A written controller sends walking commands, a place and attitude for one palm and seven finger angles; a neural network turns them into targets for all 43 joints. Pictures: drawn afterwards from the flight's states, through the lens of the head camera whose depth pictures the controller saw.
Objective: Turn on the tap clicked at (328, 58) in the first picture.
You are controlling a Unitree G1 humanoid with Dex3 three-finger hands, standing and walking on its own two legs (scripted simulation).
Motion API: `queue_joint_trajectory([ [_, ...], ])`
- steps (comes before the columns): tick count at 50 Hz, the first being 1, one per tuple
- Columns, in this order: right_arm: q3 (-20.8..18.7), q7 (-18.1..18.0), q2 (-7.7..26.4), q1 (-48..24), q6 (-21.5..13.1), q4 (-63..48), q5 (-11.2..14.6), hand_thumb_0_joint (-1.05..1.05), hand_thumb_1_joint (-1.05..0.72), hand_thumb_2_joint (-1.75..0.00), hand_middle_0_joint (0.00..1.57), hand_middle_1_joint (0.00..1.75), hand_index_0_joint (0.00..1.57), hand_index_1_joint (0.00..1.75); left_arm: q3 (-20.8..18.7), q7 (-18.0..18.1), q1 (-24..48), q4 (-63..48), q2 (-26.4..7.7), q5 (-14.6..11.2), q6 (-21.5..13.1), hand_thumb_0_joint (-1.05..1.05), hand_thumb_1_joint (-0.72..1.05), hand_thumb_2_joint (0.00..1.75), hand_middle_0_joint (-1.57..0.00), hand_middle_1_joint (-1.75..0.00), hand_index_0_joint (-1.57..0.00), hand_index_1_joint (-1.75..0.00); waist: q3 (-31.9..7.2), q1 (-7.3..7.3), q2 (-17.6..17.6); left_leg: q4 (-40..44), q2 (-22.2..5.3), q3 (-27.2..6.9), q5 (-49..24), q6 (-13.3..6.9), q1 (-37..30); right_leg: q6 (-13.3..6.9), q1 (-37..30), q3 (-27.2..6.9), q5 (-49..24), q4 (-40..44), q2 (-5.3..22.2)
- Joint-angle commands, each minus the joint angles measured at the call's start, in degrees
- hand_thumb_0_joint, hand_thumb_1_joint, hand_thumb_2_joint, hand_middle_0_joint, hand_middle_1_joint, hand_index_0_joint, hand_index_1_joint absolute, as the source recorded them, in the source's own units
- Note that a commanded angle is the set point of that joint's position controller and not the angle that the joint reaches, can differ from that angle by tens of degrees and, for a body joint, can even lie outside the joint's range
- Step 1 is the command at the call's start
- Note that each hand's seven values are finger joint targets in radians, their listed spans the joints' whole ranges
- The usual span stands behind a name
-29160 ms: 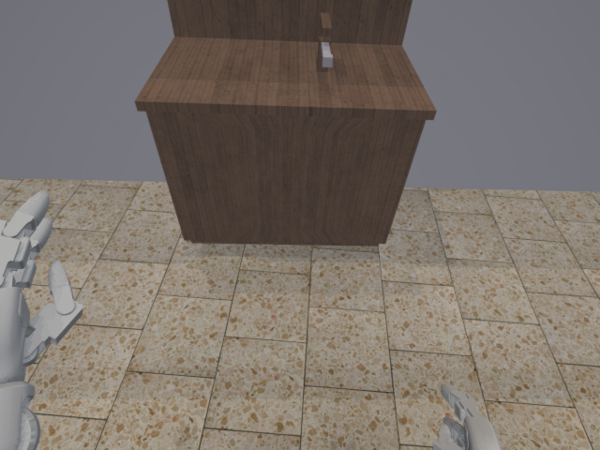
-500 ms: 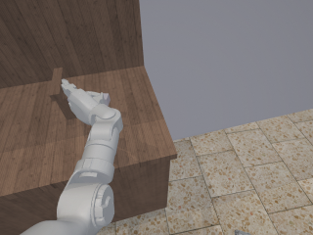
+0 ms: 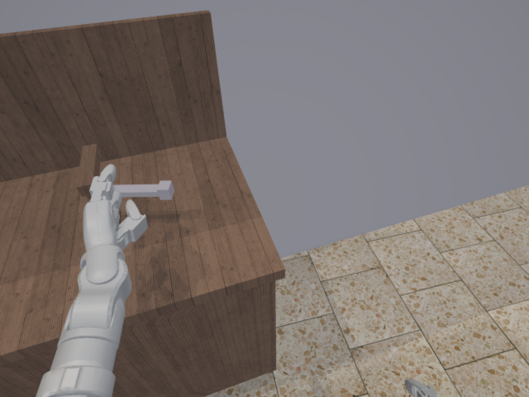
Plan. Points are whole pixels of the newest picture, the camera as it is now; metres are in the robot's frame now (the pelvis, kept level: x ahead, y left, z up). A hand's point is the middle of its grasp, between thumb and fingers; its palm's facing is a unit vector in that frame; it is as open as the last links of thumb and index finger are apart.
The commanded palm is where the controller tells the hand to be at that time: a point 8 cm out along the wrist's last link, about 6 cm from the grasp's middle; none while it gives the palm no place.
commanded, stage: draw the hand back beside the body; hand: left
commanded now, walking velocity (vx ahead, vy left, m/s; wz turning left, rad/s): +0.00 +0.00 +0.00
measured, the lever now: (165, 190) +0.50 +0.22 +0.04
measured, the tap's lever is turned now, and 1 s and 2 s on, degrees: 71 71 71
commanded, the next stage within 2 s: step back with the hand held close in 1.14 s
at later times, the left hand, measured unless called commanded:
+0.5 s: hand (79, 265) +0.25 +0.24 +0.15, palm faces +0.33 -0.91 -0.25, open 7.6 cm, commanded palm +0.21 +0.28 +0.16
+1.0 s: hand (20, 305) +0.19 +0.27 +0.16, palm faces +0.46 -0.81 -0.36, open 7.5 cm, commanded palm +0.15 +0.31 +0.17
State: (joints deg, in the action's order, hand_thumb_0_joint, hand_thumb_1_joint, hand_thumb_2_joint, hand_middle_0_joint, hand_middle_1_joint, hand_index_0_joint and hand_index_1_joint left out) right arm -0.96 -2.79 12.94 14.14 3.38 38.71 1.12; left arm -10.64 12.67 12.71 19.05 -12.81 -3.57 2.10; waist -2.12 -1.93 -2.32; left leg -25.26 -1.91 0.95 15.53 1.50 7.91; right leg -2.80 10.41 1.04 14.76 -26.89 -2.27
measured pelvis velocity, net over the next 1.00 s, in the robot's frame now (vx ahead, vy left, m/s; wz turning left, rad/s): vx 0.00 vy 0.02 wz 0.05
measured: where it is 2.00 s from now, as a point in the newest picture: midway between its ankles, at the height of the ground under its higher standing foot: outside the picture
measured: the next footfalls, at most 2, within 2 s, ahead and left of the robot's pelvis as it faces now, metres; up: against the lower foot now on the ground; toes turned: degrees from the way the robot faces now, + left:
none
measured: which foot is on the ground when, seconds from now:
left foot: down 0.00-1.00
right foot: down 0.00-1.00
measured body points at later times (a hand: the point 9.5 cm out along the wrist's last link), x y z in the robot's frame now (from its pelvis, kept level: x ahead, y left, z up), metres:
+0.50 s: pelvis -0.01 +0.02 +0.01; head -0.03 +0.00 +0.46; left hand +0.22 +0.29 +0.16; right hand +0.18 -0.19 -0.08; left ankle -0.02 +0.14 -0.74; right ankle +0.00 -0.08 -0.74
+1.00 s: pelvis +0.00 +0.02 +0.00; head -0.01 +0.00 +0.45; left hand +0.16 +0.31 +0.18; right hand +0.20 -0.20 -0.09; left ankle -0.02 +0.14 -0.74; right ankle +0.00 -0.09 -0.74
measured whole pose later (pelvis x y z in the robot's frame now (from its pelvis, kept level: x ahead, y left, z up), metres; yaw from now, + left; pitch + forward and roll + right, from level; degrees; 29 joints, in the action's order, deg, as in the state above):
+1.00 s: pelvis +0.00 +0.02 +0.00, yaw +3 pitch -4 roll +0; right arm -0.9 -2.2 13.1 10.7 -4.8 37.1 0.2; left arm -15.9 6.5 -25.9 -22.5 -18.4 -4.2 -7.0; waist 1.8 3.9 -3.9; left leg -23.3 -0.1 -1.2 14.9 0.1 4.0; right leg -1.2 4.3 3.0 13.6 -22.3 -0.5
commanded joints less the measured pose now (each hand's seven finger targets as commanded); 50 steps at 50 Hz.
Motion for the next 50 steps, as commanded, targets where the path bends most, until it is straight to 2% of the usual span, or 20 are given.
queue_joint_trajectory([
  [1,-1.42,0.06,5.76,-9.63,-6.25,-10.18,0.06,0.00,-0.90,-0.90,0.20,0.30,0.20,0.30,1.62,-3.42,20.92,-27.81,-12.22,0.09,-9.56,0.00,0.90,0.90,-0.17,-0.20,-0.17,-0.20,-7.89,2.13,-1.64,4.28,2.55,0.74,-11.63,-3.49,-2.70,1.70,-6.93,-1.39,-15.51,6.98,2.16],
  [2,-1.46,-0.04,5.74,-10.13,-6.97,-10.14,0.24,0.00,-0.90,-0.90,0.20,0.30,0.20,0.30,4.80,-4.03,22.21,-29.72,-9.93,0.09,-10.17,0.00,0.90,0.90,-0.17,-0.21,-0.17,-0.21,-6.33,1.33,-2.36,4.81,2.47,0.50,-10.44,-3.28,-3.98,1.63,-5.18,-1.22,-12.90,7.82,1.90],
  [6,-1.46,-0.36,6.48,-10.06,-8.87,-8.53,-0.19,0.00,-0.90,-0.90,0.20,0.30,0.20,0.30,6.58,-4.13,16.39,-26.65,-8.14,0.12,-11.36,0.00,0.90,0.90,-0.17,-0.22,-0.17,-0.22,-4.16,1.11,2.97,6.21,2.59,-0.50,-6.30,-3.65,-5.32,1.86,-3.29,-0.75,-7.28,9.35,1.53],
  [7,-1.35,-0.37,6.51,-10.20,-8.82,-8.19,-0.04,0.00,-0.90,-0.90,0.20,0.30,0.20,0.30,6.58,-4.40,14.71,-25.46,-7.92,0.22,-11.45,0.00,0.90,0.90,-0.17,-0.22,-0.17,-0.22,-2.31,1.31,2.50,6.86,2.76,-0.62,-4.85,-3.47,-4.95,1.72,-2.75,-0.68,-5.36,10.17,1.50],
  [9,-1.08,-0.52,6.43,-10.79,-8.36,-7.88,-0.02,0.00,-0.90,-0.90,0.20,0.30,0.20,0.30,5.20,-4.76,10.46,-23.34,-8.42,-0.03,-11.62,0.00,0.90,0.90,-0.18,-0.23,-0.18,-0.23,-1.38,1.83,6.15,7.58,2.81,-0.54,-2.44,-3.60,-3.67,1.95,-3.19,-0.59,-2.52,10.74,1.71],
  [11,-0.89,-0.59,6.37,-11.45,-7.85,-8.20,-0.11,0.00,-0.90,-0.90,0.20,0.30,0.20,0.30,2.44,-5.05,7.60,-24.44,-10.60,-0.07,-12.01,0.00,0.90,0.90,-0.18,-0.23,-0.18,-0.23,-2.65,2.63,6.71,7.80,3.01,-0.31,-2.93,-3.76,-3.34,1.93,-5.02,-0.79,-2.78,11.07,2.06],
  [12,-0.98,-0.59,6.40,-11.78,-7.55,-8.05,-0.09,0.00,-0.90,-0.90,0.20,0.30,0.20,0.30,-0.36,-5.14,5.28,-24.82,-13.06,-0.10,-12.30,0.00,0.90,0.90,-0.18,-0.24,-0.18,-0.24,-2.71,3.34,5.03,8.29,3.01,-0.46,-3.15,-3.45,-3.28,1.75,-5.77,-0.72,-2.86,11.50,1.93],
  [13,-0.63,-0.51,5.86,-11.92,-7.37,-8.78,-0.21,0.00,-0.90,-0.90,0.20,0.30,0.20,0.30,-0.32,-5.47,3.03,-26.07,-12.19,-0.32,-12.42,0.00,0.90,0.90,-0.18,-0.24,-0.18,-0.24,-3.87,3.60,3.16,8.44,2.82,-0.47,-3.93,-3.34,-3.12,1.65,-7.22,-0.66,-4.00,10.74,2.32],
  [14,-0.59,-0.48,5.68,-12.11,-7.20,-9.02,-0.32,0.00,-0.90,-0.90,0.20,0.30,0.20,0.30,-2.63,-5.42,2.41,-28.33,-14.24,-0.42,-12.65,0.00,0.90,0.90,-0.18,-0.24,-0.18,-0.24,-5.19,4.10,3.32,8.49,2.81,-0.60,-5.25,-3.26,-3.21,1.47,-8.73,-0.63,-5.76,10.57,2.19],
  [17,-0.40,-0.14,5.14,-12.25,-6.94,-9.81,-0.49,0.00,-0.90,-0.90,0.20,0.30,0.20,0.30,-5.39,-5.82,-2.07,-34.69,-16.02,-0.44,-12.86,0.00,0.90,0.90,-0.18,-0.25,-0.18,-0.25,-5.21,4.73,-3.55,8.54,2.68,-1.03,-8.77,-2.40,-3.48,0.85,-10.56,-0.36,-9.67,10.15,2.05],
  [18,-0.20,-0.07,4.72,-12.27,-6.98,-10.42,-0.61,0.00,-0.90,-0.90,0.20,0.30,0.20,0.30,-4.19,-6.03,-3.59,-35.51,-14.30,-0.61,-12.67,0.00,0.90,0.90,-0.19,-0.26,-0.19,-0.26,-3.82,4.53,-2.55,8.56,2.45,-0.92,-8.78,-2.41,-2.94,0.92,-10.18,-0.18,-9.91,9.99,2.15],
  [22,-0.42,0.01,4.84,-12.19,-7.66,-11.19,-0.80,0.00,-0.90,-0.90,0.20,0.30,0.20,0.30,-4.54,-6.20,-6.73,-41.65,-14.36,-0.67,-12.45,0.00,0.90,0.90,-0.19,-0.27,-0.19,-0.27,-2.94,4.31,-2.76,8.45,2.13,-1.42,-11.15,-2.20,-4.08,0.80,-9.55,0.22,-11.29,10.17,1.70],
  [24,-0.48,0.13,4.96,-12.19,-8.14,-11.27,-0.75,0.00,-0.90,-0.90,0.20,0.30,0.20,0.30,-2.54,-6.36,-9.13,-42.03,-12.13,-0.67,-12.17,0.00,0.90,0.90,-0.19,-0.27,-0.19,-0.27,-1.47,3.96,-1.38,8.47,1.65,-1.55,-10.91,-2.17,-4.25,0.84,-8.21,0.35,-10.50,10.02,1.59],
  [28,-0.92,0.23,5.56,-11.69,-8.93,-10.83,-0.76,0.00,-0.90,-0.90,0.20,0.30,0.20,0.30,-2.63,-6.35,-14.71,-43.43,-11.59,-0.63,-12.09,0.00,0.90,0.90,-0.19,-0.29,-0.19,-0.29,-0.78,3.93,0.55,8.27,1.39,-1.88,-11.26,-2.21,-4.61,1.04,-7.40,0.58,-10.04,9.83,1.68],
  [34,-1.54,0.37,5.66,-11.18,-9.67,-10.65,-1.02,0.00,-0.90,-0.90,0.20,0.30,0.20,0.30,-7.13,-5.82,-22.31,-49.39,-14.49,-0.42,-12.84,0.00,0.90,0.90,-0.20,-0.30,-0.20,-0.30,-3.52,4.94,0.47,6.67,1.47,-1.90,-15.90,-2.10,-4.97,0.99,-9.35,0.72,-13.98,8.49,1.96],
  [37,-1.62,0.43,5.67,-10.86,-9.85,-10.60,-0.97,0.00,-0.90,-0.90,0.20,0.30,0.20,0.30,-10.09,-5.55,-26.39,-52.03,-16.51,-0.43,-12.77,0.00,0.90,0.90,-0.20,-0.30,-0.20,-0.30,-2.90,5.28,-2.32,6.16,1.43,-2.09,-17.61,-1.70,-3.93,0.87,-9.83,0.77,-14.92,8.11,2.02],
  [43,-1.75,0.50,5.39,-10.02,-10.76,-11.19,-0.86,0.00,-0.90,-0.90,0.20,0.30,0.20,0.30,-12.10,-5.35,-34.64,-55.48,-16.21,-0.76,-12.61,0.00,0.90,0.90,-0.20,-0.30,-0.20,-0.30,-1.23,5.47,-3.27,4.90,0.93,-2.01,-18.83,-1.61,-2.65,1.03,-8.50,1.10,-15.60,7.31,2.48],
  [45,-1.87,0.44,5.52,-10.28,-10.93,-10.89,-0.84,0.00,-0.90,-0.90,0.20,0.30,0.20,0.30,-10.38,-5.48,-33.32,-54.07,-14.73,-0.75,-12.44,0.00,0.90,0.90,-0.20,-0.30,-0.20,-0.30,-0.15,4.88,0.18,4.52,0.91,-1.78,-17.96,-2.05,-2.61,1.25,-7.10,1.14,-15.61,7.30,2.46],
  [47,-2.03,0.16,5.75,-10.52,-11.05,-10.70,-0.71,0.00,-0.90,-0.90,0.20,0.30,0.20,0.30,-9.05,-5.49,-30.48,-54.06,-13.84,-0.61,-12.34,0.00,0.90,0.90,-0.20,-0.30,-0.20,-0.30,1.00,4.17,-0.54,4.46,0.94,-1.75,-16.23,-2.21,-2.93,1.33,-5.46,1.00,-13.88,7.57,2.42],
  [50,-2.12,-0.31,5.89,-10.48,-11.32,-10.60,-0.71,0.00,-0.90,-0.90,0.20,0.30,0.20,0.30,-9.65,-5.02,-29.81,-52.44,-14.56,-0.47,-12.44,0.00,0.90,0.90,-0.20,-0.30,-0.20,-0.30,0.04,4.52,1.08,4.34,1.17,-1.91,-13.94,-2.60,-3.04,1.40,-5.22,1.03,-12.26,7.25,2.60],
])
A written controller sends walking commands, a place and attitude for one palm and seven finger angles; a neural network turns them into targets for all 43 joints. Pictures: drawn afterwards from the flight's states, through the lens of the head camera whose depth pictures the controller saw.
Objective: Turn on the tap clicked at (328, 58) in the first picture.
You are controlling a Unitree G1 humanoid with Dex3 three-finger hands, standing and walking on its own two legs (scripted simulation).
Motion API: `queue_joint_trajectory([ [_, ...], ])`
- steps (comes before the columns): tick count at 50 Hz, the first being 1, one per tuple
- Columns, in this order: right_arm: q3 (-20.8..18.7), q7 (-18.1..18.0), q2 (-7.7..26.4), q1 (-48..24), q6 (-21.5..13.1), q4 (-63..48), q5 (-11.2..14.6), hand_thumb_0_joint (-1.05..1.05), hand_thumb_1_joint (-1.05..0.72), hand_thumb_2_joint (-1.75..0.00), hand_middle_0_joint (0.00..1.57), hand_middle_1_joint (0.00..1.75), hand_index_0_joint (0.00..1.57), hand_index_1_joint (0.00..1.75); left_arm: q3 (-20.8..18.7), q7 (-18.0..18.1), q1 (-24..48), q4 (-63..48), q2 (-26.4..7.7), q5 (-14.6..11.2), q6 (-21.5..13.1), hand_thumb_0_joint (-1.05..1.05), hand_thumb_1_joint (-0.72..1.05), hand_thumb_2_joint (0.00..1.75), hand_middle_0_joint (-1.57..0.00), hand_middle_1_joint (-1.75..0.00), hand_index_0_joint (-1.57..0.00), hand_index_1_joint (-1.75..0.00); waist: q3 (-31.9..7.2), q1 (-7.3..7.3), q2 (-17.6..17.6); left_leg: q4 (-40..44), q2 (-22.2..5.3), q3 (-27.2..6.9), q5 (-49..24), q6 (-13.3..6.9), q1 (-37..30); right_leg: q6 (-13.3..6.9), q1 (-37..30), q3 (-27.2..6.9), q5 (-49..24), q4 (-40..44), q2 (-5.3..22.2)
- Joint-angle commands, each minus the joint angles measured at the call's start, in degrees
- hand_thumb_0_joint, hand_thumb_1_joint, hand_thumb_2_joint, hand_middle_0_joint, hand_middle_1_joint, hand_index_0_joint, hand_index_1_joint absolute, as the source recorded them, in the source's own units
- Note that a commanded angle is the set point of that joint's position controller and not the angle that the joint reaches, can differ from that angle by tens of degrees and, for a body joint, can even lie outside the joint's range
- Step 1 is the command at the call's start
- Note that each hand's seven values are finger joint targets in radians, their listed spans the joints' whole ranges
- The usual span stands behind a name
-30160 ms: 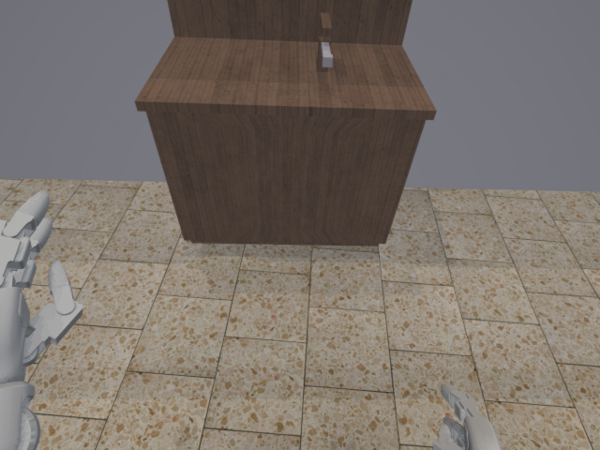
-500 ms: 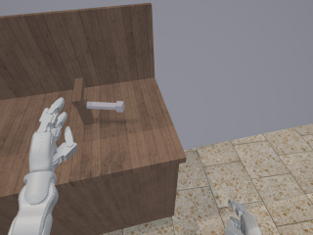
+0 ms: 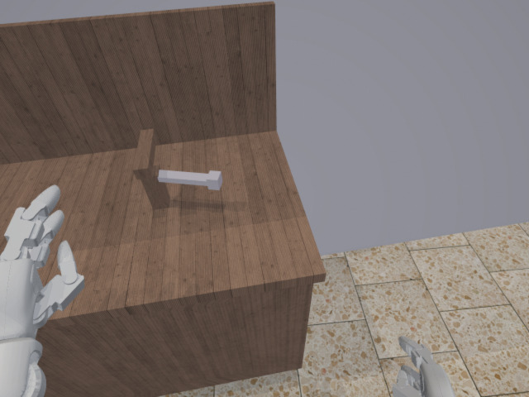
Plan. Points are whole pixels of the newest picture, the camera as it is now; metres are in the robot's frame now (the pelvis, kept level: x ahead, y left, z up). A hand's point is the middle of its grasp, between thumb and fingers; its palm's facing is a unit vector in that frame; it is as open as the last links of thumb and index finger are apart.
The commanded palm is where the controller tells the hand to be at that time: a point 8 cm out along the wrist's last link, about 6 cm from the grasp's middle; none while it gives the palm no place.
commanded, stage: draw the hand back beside the body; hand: left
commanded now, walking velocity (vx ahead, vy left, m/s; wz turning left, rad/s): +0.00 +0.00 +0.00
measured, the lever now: (214, 180) +0.50 +0.18 +0.04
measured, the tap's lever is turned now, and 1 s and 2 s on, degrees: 71 71 71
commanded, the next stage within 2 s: step back with the hand held close in 0.14 s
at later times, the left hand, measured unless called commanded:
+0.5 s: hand (94, 287) +0.19 +0.23 +0.14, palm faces +0.33 -0.85 -0.42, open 7.4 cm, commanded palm +0.14 +0.28 +0.17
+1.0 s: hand (22, 353) +0.11 +0.26 +0.15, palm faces +0.40 -0.81 -0.43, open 7.5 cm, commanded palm +0.06 +0.30 +0.17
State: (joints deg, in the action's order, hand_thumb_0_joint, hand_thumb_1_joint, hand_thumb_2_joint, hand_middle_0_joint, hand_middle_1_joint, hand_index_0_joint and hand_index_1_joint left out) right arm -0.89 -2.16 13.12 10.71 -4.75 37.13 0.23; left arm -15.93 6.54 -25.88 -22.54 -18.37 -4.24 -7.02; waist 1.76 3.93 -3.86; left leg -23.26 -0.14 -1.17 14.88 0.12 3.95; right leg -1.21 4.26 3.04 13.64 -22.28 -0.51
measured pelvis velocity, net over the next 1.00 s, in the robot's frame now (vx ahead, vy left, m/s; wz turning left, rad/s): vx -0.10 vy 0.02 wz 0.01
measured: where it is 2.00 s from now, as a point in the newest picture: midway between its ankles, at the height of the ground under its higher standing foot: outside the picture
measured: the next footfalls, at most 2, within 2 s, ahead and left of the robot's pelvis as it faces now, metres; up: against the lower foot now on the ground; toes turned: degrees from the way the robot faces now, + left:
left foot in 1.32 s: -0.07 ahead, +0.15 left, +0.00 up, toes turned +6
right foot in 1.58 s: -0.14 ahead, -0.11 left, +0.00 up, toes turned +2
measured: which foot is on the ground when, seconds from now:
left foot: down 0.00-1.00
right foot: down 0.00-1.00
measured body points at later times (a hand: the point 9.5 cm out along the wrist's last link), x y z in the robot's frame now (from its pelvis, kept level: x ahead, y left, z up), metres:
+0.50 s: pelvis -0.02 +0.00 +0.00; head -0.01 -0.02 +0.45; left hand +0.17 +0.27 +0.17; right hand +0.16 -0.24 -0.09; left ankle -0.02 +0.12 -0.74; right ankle -0.01 -0.10 -0.74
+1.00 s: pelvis -0.10 +0.02 -0.01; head -0.08 +0.02 +0.43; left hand +0.09 +0.31 +0.17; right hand +0.08 -0.21 -0.10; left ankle -0.02 +0.12 -0.74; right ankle -0.01 -0.10 -0.74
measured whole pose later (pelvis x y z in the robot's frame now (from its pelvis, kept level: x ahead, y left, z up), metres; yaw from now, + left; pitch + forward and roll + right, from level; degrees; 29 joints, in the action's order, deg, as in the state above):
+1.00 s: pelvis -0.10 +0.02 -0.01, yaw +1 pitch +0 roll -1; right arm 0.2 -3.8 12.4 12.1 -3.9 32.5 0.3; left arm -19.2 8.6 -27.2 -27.6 -20.8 -0.9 -11.4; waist 2.5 0.8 -1.5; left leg -32.3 0.5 -0.9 9.8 -1.7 22.3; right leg 0.6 21.3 1.9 9.9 -29.4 -0.4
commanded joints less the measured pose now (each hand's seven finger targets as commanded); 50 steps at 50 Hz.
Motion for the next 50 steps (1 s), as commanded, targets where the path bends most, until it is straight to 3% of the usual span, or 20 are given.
queue_joint_trajectory([
  [1,-2.16,-1.05,5.70,-7.24,-3.25,-9.08,0.15,0.00,-0.90,-0.90,0.20,0.30,0.20,0.30,-4.46,1.17,9.20,-11.21,-9.23,0.20,-3.38,0.00,0.90,0.90,-0.20,-0.30,-0.20,-0.30,-4.56,-1.25,2.13,2.24,-0.49,0.40,-13.15,-1.32,0.65,-0.16,0.66,-1.12,-11.24,2.57,0.96],
  [7,-1.79,-1.13,5.32,-7.64,-3.73,-9.08,0.05,0.00,-0.90,-0.90,0.20,0.30,0.20,0.30,-6.20,1.39,7.66,-12.84,-10.85,0.07,-3.70,0.00,0.90,0.90,-0.20,-0.30,-0.20,-0.30,-5.75,-0.59,0.32,2.19,-0.13,0.23,-13.33,-1.19,1.26,-0.34,-1.02,-1.25,-12.19,2.35,1.23],
  [10,-1.62,-1.05,4.84,-7.68,-3.64,-9.19,0.01,0.00,-0.90,-0.90,0.20,0.30,0.20,0.30,-6.03,1.25,6.31,-11.50,-10.13,-0.16,-3.61,0.00,0.90,0.90,-0.20,-0.30,-0.20,-0.30,-4.08,-0.57,1.08,1.80,-0.17,0.71,-12.72,-1.43,2.12,-0.22,-0.42,-1.26,-12.47,2.63,1.38],
  [13,-1.56,-1.08,4.79,-8.08,-3.66,-9.36,0.14,0.00,-0.90,-0.90,0.20,0.30,0.20,0.30,-5.29,1.01,9.76,-13.27,-10.10,-0.15,-3.91,0.00,0.90,0.90,-0.20,-0.30,-0.20,-0.30,-3.58,-1.02,0.03,1.80,-0.17,0.86,-11.62,-1.44,2.08,-0.16,0.18,-1.48,-11.46,2.94,1.46],
  [14,-1.30,-1.32,5.39,-7.59,-2.89,-11.53,0.48,0.00,-0.90,-0.90,0.20,0.30,0.20,0.30,-13.68,1.32,16.84,-16.51,-18.02,-0.20,-5.76,0.00,0.90,0.90,-0.20,-0.30,-0.20,-0.30,-0.01,-1.71,1.05,-0.91,-1.72,-0.29,-8.60,-2.35,5.29,-0.03,5.53,-7.44,-15.67,5.70,4.65],
  [15,-1.03,-1.57,4.55,-7.39,-2.33,-10.01,0.19,0.00,-0.90,-0.90,0.20,0.30,0.20,0.30,-10.04,0.53,10.28,-10.07,-13.07,0.01,-5.79,0.00,0.90,0.90,-0.20,-0.30,-0.20,-0.30,-1.12,-2.49,4.09,-2.76,-1.65,-0.85,-8.24,-2.40,4.96,-0.14,6.04,-7.11,-18.19,5.32,6.83],
  [16,-1.36,-1.48,4.75,-7.14,-1.83,-10.48,0.15,0.00,-0.90,-0.90,0.20,0.30,0.20,0.30,-8.41,0.21,7.04,-8.61,-11.56,0.29,-5.41,0.00,0.90,0.90,-0.20,-0.30,-0.20,-0.30,-1.79,-2.58,6.19,-4.02,-1.70,-0.90,-9.45,-2.25,4.96,-0.26,6.45,-7.46,-20.66,5.01,7.91],
  [19,-1.88,-1.44,5.31,-6.45,-0.48,-11.91,0.19,0.00,-0.90,-0.90,0.20,0.30,0.20,0.30,-7.08,-0.19,2.25,-8.63,-9.75,0.54,-5.27,0.00,0.90,0.90,-0.20,-0.30,-0.20,-0.30,-7.13,-2.64,4.84,-3.74,-2.90,-0.51,-15.07,-2.03,3.81,0.11,4.90,-6.18,-24.41,1.65,8.13],
  [22,-2.11,-1.55,6.04,-6.59,0.53,-13.36,0.30,0.00,-0.90,-0.90,0.20,0.30,0.20,0.30,-7.90,0.19,-0.16,-12.61,-10.83,0.57,-5.29,0.00,0.90,0.90,-0.20,-0.30,-0.20,-0.30,-10.46,-2.40,1.29,-2.06,-4.03,-1.32,-20.32,-1.88,4.06,0.66,3.78,-4.87,-22.66,-0.83,6.72],
  [26,-2.32,-2.00,5.90,-6.84,1.32,-14.90,0.44,0.00,-0.90,-0.90,0.20,0.30,0.20,0.30,-10.37,1.08,-1.28,-16.85,-13.34,0.66,-5.57,0.00,0.90,0.90,-0.20,-0.30,-0.20,-0.30,-12.11,-2.24,3.36,-2.11,-4.80,-2.20,-22.01,-1.91,6.16,1.05,3.46,-4.88,-22.23,-2.21,6.10],
  [27,-2.30,-2.20,6.19,-7.08,1.40,-14.87,0.32,0.00,-0.90,-0.90,0.20,0.30,0.20,0.30,-11.58,1.38,-0.67,-18.13,-15.07,0.71,-5.68,0.00,0.90,0.90,-0.20,-0.30,-0.20,-0.30,-11.84,-2.25,2.15,-1.86,-4.71,-2.52,-21.08,-1.82,6.91,0.90,3.74,-5.18,-21.49,-2.19,6.20],
  [33,-2.49,-2.38,6.10,-6.18,0.70,-14.79,0.53,0.00,-0.90,-0.90,0.20,0.30,0.20,0.30,-10.87,2.08,-2.03,-17.83,-13.26,0.96,-6.25,0.00,0.90,0.90,-0.20,-0.30,-0.20,-0.30,-10.26,-2.59,-0.50,0.19,-5.40,-4.10,-10.23,-2.29,12.96,1.05,4.92,-5.56,-12.53,-2.78,5.15],
  [38,-2.41,-2.25,6.68,-5.30,-0.21,-14.54,0.55,0.00,-0.90,-0.90,0.20,0.30,0.20,0.30,-9.16,2.46,-1.11,-16.01,-11.27,1.61,-6.67,0.00,0.90,0.90,-0.20,-0.30,-0.20,-0.30,-5.99,-3.28,0.44,2.07,-4.96,-5.25,10.21,-2.98,20.58,0.85,7.87,-6.97,2.59,0.09,5.04],
  [41,-2.43,-2.19,6.87,-5.05,-0.83,-14.42,0.55,0.00,-0.90,-0.90,0.20,0.30,0.20,0.30,-9.26,2.87,0.25,-15.73,-11.79,2.31,-7.15,0.00,0.90,0.90,-0.20,-0.30,-0.20,-0.30,-4.96,-3.30,3.07,0.10,-4.69,-5.59,14.25,-3.44,22.24,0.64,10.30,-8.11,8.96,1.90,5.48],
  [42,-2.54,-2.30,7.35,-4.85,-1.01,-14.13,0.42,0.00,-0.90,-0.90,0.20,0.30,0.20,0.30,-10.23,3.13,0.96,-16.55,-13.20,2.50,-7.30,0.00,0.90,0.90,-0.20,-0.30,-0.20,-0.30,-5.18,-3.45,2.47,0.29,-4.71,-6.08,14.76,-3.40,21.96,0.37,10.92,-8.23,10.09,1.81,5.50],
  [43,-2.28,-2.35,6.97,-4.71,-1.13,-14.10,0.33,0.00,-0.90,-0.90,0.20,0.30,0.20,0.30,-8.83,3.14,1.78,-16.91,-11.66,2.60,-7.48,0.00,0.90,0.90,-0.20,-0.30,-0.20,-0.30,-4.69,-3.62,2.33,0.59,-4.96,-6.44,15.84,-3.48,22.43,0.51,11.59,-7.75,11.60,1.44,5.31],
  [46,-2.20,-2.40,7.17,-4.96,-2.05,-14.15,0.18,0.00,-0.90,-0.90,0.20,0.30,0.20,0.30,-9.91,3.55,3.19,-18.13,-12.28,3.22,-8.18,0.00,0.90,0.90,-0.20,-0.30,-0.20,-0.30,-5.43,-3.29,-0.71,4.32,-6.61,-8.77,17.92,-4.64,27.31,1.28,6.37,-6.36,6.81,-3.43,2.99],
  [47,-2.30,-2.50,7.72,-5.07,-2.27,-13.97,0.07,0.00,-0.90,-0.90,0.20,0.30,0.20,0.30,-11.02,3.72,3.93,-19.39,-13.62,3.43,-8.37,0.00,0.90,0.90,-0.20,-0.30,-0.20,-0.30,-5.99,-3.33,-3.71,6.65,-7.45,-10.18,18.41,-4.82,28.86,1.56,3.84,-5.37,3.96,-6.36,1.81],
  [50,-2.50,-2.36,7.33,-4.92,-2.97,-14.15,0.23,0.00,-0.90,-0.90,0.20,0.30,0.20,0.30,-10.69,3.42,2.88,-18.36,-11.64,3.96,-8.96,0.00,0.90,0.90,-0.20,-0.30,-0.20,-0.30,-7.54,-2.88,-6.29,9.32,-9.55,-11.85,21.70,-6.00,34.26,2.28,-3.00,-4.32,-1.88,-13.45,-0.26],
])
